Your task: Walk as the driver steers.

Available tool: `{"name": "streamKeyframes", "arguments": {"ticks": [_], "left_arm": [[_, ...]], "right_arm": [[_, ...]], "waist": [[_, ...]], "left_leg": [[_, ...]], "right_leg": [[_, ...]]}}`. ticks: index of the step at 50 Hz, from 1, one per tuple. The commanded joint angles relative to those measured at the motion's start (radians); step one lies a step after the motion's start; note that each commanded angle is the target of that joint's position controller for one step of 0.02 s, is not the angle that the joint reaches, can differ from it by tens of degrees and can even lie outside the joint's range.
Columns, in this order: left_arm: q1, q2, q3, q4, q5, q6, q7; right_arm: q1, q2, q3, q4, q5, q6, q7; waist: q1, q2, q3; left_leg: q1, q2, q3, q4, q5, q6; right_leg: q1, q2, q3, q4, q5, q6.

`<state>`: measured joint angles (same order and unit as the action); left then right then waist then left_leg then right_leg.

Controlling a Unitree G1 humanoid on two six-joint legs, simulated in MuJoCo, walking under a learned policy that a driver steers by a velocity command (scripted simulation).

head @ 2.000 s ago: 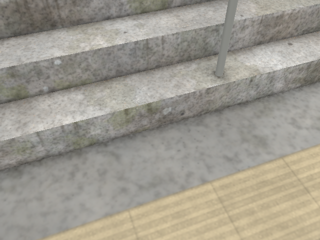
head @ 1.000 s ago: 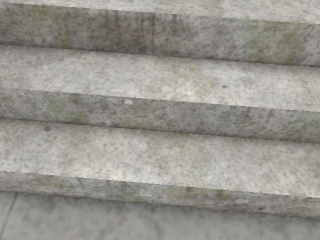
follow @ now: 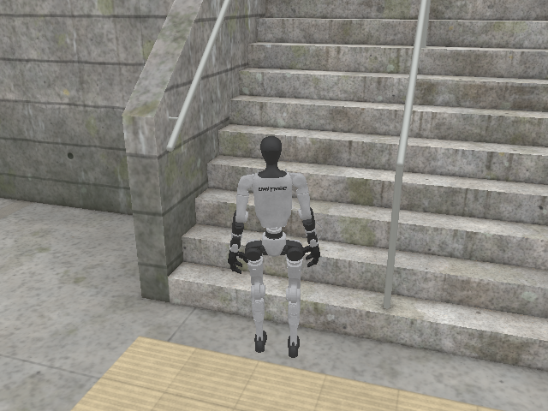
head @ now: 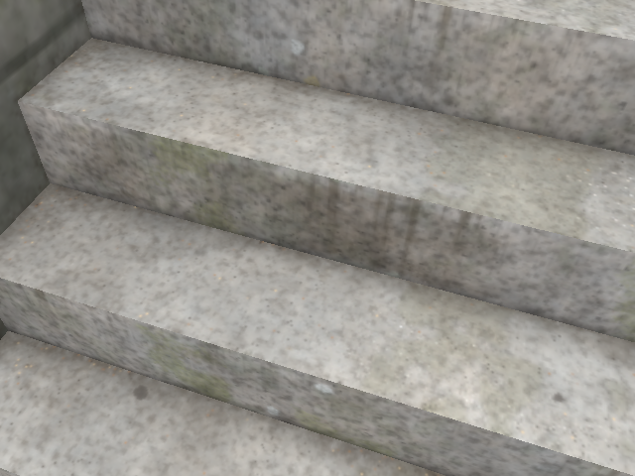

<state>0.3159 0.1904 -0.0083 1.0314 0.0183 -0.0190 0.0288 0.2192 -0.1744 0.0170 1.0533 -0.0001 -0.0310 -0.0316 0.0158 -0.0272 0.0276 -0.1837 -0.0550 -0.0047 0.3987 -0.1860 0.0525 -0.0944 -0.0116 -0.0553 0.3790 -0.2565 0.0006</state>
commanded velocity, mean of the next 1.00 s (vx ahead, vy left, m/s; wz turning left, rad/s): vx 0.02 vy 0.00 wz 0.01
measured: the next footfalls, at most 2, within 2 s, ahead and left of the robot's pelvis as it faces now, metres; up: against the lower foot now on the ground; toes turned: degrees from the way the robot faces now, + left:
left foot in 1.60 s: +0.13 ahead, +0.10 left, +0.00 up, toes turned +2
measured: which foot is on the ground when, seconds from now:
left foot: down 0.00-1.00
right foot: down 0.00-1.00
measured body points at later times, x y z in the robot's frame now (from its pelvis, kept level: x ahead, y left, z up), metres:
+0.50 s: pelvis +0.00 +0.02 +0.00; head +0.01 +0.03 +0.45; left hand -0.01 +0.27 -0.16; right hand +0.05 -0.22 -0.15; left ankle +0.02 +0.08 -0.74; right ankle -0.03 -0.12 -0.74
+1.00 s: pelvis +0.00 +0.03 +0.00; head +0.01 +0.04 +0.45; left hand -0.03 +0.27 -0.16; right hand +0.04 -0.21 -0.15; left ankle +0.02 +0.09 -0.74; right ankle -0.03 -0.12 -0.74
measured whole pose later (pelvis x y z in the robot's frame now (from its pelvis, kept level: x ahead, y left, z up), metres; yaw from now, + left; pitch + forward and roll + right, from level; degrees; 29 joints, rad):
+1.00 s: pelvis +0.00 +0.03 +0.00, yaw +0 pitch +0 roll +0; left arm 0.34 0.19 0.01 1.12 0.02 -0.02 0.05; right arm 0.25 -0.17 -0.02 1.03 -0.01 0.01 -0.06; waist 0.01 -0.02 0.00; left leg -0.19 -0.12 0.01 0.32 -0.14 0.10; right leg -0.15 -0.07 -0.03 0.39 -0.25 0.05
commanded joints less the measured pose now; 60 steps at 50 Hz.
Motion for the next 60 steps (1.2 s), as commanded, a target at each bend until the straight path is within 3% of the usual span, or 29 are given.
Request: {"name": "streamKeyframes", "arguments": {"ticks": [1, 4, 8, 15, 28, 47, 48, 49, 50, 52, 54, 60], "left_arm": [[0.040, 0.118, 0.027, -0.011, 0.003, 0.002, -0.003], [0.055, 0.082, 0.021, 0.010, -0.006, 0.003, -0.004], [0.051, 0.090, 0.022, 0.021, -0.005, 0.002, 0.002], [0.044, 0.103, 0.026, 0.039, -0.007, 0.003, 0.007], [0.054, 0.093, 0.032, 0.063, -0.007, -0.003, 0.015], [0.093, 0.088, 0.044, 0.083, -0.012, -0.012, 0.016], [0.103, 0.078, 0.042, 0.089, -0.011, -0.011, 0.017], [0.106, 0.003, 0.013, 0.090, 0.021, 0.004, 0.021], [0.096, 0.002, 0.012, 0.078, 0.027, 0.012, 0.023], [0.100, 0.041, 0.016, 0.060, 0.029, 0.014, 0.023], [0.126, 0.043, 0.013, 0.063, 0.021, 0.004, 0.017], [0.113, 0.025, 0.013, 0.034, 0.018, -0.031, 0.011]], "right_arm": [[-0.043, -0.146, -0.041, -0.043, 0.013, 0.015, 0.002], [-0.003, -0.116, -0.041, -0.031, 0.006, 0.030, -0.003], [0.010, -0.124, -0.048, -0.027, 0.003, 0.037, -0.007], [0.011, -0.124, -0.053, -0.029, 0.000, 0.043, -0.011], [0.009, -0.114, -0.058, -0.040, -0.001, 0.042, -0.022], [0.050, -0.103, -0.064, -0.065, -0.001, 0.048, -0.027], [0.057, -0.094, -0.062, -0.063, -0.002, 0.049, -0.029], [0.130, -0.037, -0.034, -0.029, -0.021, 0.029, -0.025], [0.117, -0.055, -0.035, -0.023, -0.019, 0.022, -0.025], [0.074, -0.089, -0.038, -0.033, -0.012, 0.016, -0.024], [0.049, -0.090, -0.036, -0.049, -0.010, 0.011, -0.013], [0.031, -0.075, -0.035, -0.086, 0.000, -0.015, -0.002]], "waist": [[0.006, 0.055, 0.009], [-0.002, 0.027, -0.010], [-0.004, 0.030, -0.033], [-0.004, 0.030, -0.001], [0.000, 0.031, 0.015], [-0.001, 0.022, 0.010], [-0.002, 0.026, -0.007], [-0.026, -0.001, -0.042], [-0.012, 0.042, 0.007], [0.004, 0.082, 0.047], [0.010, 0.078, 0.061], [-0.001, 0.021, 0.061]], "left_leg": [[0.009, 0.098, -0.100, -0.037, 0.248, 0.013], [0.033, 0.103, -0.106, -0.029, 0.303, 0.022], [0.051, 0.106, -0.111, -0.026, 0.328, 0.025], [0.027, 0.105, -0.122, -0.063, 0.242, 0.019], [0.004, 0.106, -0.145, -0.130, 0.083, 0.012], [0.023, 0.101, -0.146, -0.142, 0.102, 0.017], [0.027, 0.101, -0.150, -0.161, 0.019, 0.019], [0.043, 0.149, -0.187, -0.225, -0.145, 0.022], [-0.010, 0.144, -0.206, -0.255, -0.260, 0.022], [-0.057, 0.140, -0.221, -0.278, -0.352, 0.036], [-0.069, 0.136, -0.212, -0.273, -0.325, 0.045], [-0.039, 0.109, -0.153, -0.156, -0.103, 0.096]], "right_leg": [[-0.072, -0.052, 0.046, -0.048, 0.049, 0.007], [-0.079, -0.053, 0.044, -0.045, 0.073, 0.015], [-0.081, -0.059, 0.044, -0.039, 0.069, 0.018], [-0.101, -0.068, 0.047, -0.042, 0.018, 0.027], [-0.120, -0.081, 0.052, -0.040, -0.017, 0.038], [-0.133, -0.089, 0.057, -0.042, -0.007, 0.041], [-0.124, -0.084, 0.050, -0.044, -0.033, 0.040], [-0.099, -0.079, 0.055, -0.043, -0.066, 0.022], [-0.089, -0.070, 0.047, -0.032, -0.075, 0.015], [-0.098, -0.055, 0.030, -0.005, -0.106, 0.001], [-0.088, -0.052, 0.035, -0.013, -0.093, -0.016], [-0.093, -0.059, 0.059, -0.011, -0.047, -0.050]]}}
